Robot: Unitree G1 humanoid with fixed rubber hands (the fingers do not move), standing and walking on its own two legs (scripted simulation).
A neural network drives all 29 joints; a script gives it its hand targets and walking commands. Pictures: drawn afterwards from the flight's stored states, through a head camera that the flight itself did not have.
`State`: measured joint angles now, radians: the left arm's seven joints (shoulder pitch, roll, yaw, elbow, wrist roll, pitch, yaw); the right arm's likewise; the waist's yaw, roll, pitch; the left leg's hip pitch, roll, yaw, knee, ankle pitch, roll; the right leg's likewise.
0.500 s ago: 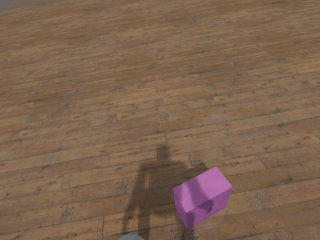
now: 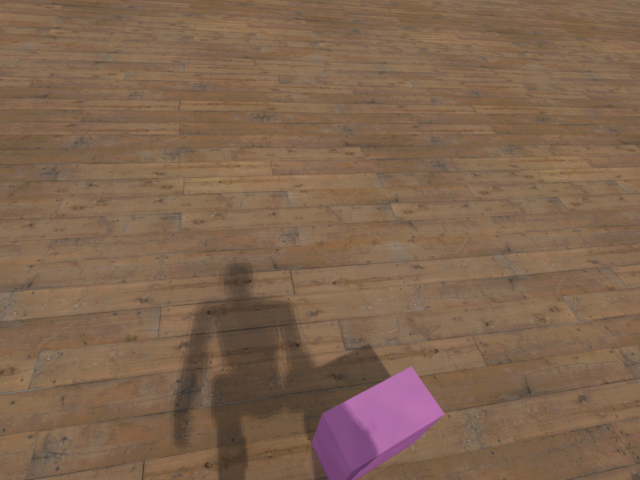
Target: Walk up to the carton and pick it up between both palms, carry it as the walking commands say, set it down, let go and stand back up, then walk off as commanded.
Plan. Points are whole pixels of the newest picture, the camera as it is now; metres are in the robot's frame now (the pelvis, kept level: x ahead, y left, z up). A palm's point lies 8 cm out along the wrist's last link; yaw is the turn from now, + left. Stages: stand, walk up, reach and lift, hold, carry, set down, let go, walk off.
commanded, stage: walk up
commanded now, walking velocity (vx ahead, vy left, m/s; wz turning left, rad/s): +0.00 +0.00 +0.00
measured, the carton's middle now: (372, 430) +0.39 -0.23 -0.65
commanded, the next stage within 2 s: none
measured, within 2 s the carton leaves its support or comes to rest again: neither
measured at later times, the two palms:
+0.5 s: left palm out of the picture +0.05 +0.11 -0.12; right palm out of the picture +0.01 -0.36 -0.16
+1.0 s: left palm out of the picture -0.04 +0.09 -0.12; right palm out of the picture -0.05 -0.36 -0.16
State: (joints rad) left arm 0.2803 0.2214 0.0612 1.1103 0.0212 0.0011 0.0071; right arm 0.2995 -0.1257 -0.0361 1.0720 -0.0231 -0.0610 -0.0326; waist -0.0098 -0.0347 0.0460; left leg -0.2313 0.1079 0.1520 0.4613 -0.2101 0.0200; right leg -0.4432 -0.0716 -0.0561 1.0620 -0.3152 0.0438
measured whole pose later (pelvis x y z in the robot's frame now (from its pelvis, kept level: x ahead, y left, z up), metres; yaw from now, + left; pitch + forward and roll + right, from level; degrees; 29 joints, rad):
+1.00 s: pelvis -0.04 -0.13 +0.01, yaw -3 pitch +0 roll +4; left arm 0.27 0.11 0.01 1.11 0.00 -0.02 0.04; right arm 0.24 -0.20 -0.05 1.12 -0.02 0.07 -0.04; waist 0.03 0.03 0.05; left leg -0.31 0.01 -0.05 0.81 -0.36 -0.04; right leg -0.22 0.00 -0.03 0.32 -0.11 -0.07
